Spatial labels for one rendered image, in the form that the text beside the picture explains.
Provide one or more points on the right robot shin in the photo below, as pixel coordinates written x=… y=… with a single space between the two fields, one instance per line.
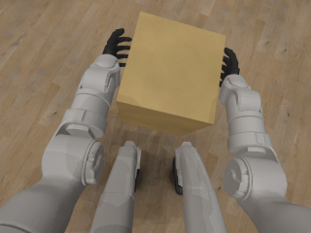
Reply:
x=179 y=173

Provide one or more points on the left robot upper arm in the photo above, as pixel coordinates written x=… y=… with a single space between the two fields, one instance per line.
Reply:
x=70 y=164

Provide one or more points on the left robot forearm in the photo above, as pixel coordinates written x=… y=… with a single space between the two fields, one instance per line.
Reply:
x=92 y=101

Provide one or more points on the right robot forearm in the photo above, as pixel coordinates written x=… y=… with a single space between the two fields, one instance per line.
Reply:
x=244 y=115

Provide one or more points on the robot left thigh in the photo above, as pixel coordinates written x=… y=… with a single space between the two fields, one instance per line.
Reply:
x=115 y=209

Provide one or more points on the left robot hand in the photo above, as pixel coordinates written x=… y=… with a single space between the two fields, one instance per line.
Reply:
x=112 y=45

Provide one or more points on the right robot upper arm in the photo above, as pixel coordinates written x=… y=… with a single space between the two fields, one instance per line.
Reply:
x=259 y=186

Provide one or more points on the carton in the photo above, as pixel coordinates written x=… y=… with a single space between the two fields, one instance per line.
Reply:
x=171 y=78

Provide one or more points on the right robot hand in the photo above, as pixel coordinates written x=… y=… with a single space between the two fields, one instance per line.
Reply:
x=231 y=63

